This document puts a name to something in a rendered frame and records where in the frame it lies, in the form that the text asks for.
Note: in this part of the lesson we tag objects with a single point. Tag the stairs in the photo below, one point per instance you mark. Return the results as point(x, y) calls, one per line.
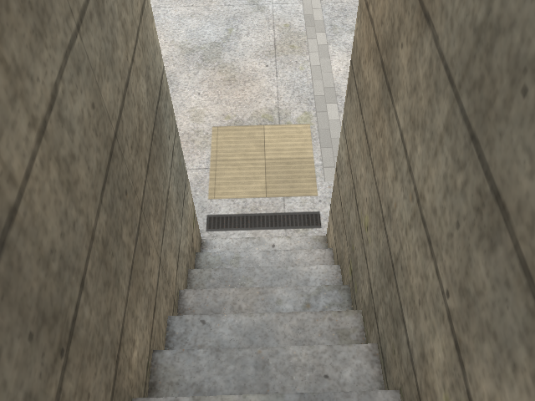
point(266, 319)

